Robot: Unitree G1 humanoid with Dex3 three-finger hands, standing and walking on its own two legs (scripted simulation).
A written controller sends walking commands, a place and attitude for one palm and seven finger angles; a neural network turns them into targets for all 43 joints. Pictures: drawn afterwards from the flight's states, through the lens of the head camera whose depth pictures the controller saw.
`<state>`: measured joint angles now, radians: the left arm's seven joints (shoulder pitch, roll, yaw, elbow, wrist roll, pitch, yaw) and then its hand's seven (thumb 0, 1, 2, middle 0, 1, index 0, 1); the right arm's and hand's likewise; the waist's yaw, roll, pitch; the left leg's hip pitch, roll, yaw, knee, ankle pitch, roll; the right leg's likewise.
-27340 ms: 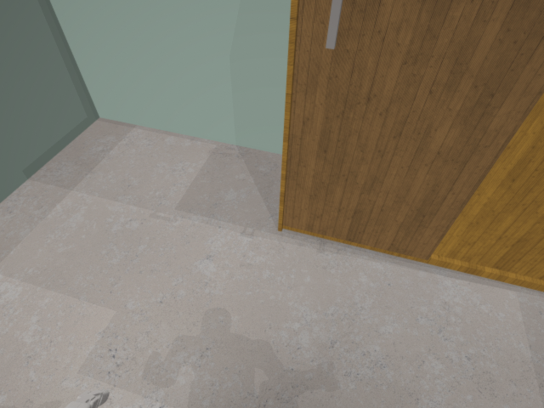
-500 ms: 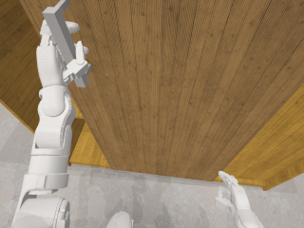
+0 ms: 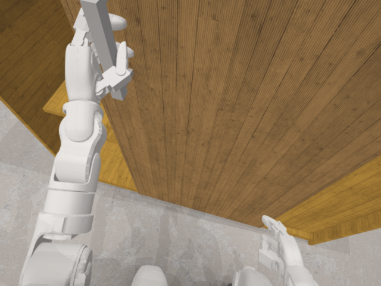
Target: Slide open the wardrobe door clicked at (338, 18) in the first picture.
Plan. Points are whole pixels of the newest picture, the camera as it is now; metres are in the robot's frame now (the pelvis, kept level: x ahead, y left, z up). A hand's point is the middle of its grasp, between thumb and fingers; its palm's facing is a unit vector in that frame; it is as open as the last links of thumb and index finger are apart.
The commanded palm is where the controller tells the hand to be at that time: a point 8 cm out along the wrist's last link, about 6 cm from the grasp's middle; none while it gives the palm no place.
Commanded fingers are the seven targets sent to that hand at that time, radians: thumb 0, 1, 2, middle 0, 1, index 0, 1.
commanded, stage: step sideways, sliding the door along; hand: left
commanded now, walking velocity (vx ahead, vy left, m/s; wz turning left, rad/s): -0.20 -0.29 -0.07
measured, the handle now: (115, 47) +0.42 +0.25 +0.20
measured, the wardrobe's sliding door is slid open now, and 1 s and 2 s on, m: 0.35 0.42 0.42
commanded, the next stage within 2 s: stop walking and hold the door there in 1.04 s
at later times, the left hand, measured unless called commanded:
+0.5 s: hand (165, 79) +0.38 +0.15 +0.20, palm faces +0.35 -0.93 -0.03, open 6.4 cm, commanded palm +0.35 +0.12 +0.17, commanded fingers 0.00 0.90 0.90 -0.45 -1.40 -0.45 -1.40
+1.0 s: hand (171, 79) +0.38 +0.14 +0.20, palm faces +0.57 -0.82 -0.03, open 7.2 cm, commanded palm +0.34 +0.09 +0.17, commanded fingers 0.00 0.90 0.90 -0.45 -1.40 -0.45 -1.40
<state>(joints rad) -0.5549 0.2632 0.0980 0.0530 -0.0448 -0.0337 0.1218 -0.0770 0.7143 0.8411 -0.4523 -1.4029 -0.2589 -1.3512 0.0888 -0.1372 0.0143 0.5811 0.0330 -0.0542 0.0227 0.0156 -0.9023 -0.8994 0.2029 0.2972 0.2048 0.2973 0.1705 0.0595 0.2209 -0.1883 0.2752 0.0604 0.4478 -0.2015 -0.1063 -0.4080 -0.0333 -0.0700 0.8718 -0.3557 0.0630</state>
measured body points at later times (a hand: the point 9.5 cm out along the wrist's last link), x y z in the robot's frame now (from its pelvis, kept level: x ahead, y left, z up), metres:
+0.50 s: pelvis +0.01 -0.08 +0.01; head +0.09 -0.02 +0.44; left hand +0.36 +0.20 +0.20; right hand +0.21 -0.29 -0.08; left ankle +0.01 +0.03 -0.75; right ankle +0.05 -0.28 -0.63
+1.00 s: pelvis +0.02 -0.14 -0.02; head +0.10 -0.13 +0.42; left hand +0.35 +0.18 +0.20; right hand +0.24 -0.40 -0.10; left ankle +0.04 -0.07 -0.75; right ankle +0.05 -0.29 -0.73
